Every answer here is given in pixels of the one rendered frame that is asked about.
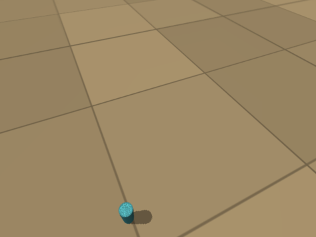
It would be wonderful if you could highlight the cup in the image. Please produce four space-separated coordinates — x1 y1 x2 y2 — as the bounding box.
118 202 134 224

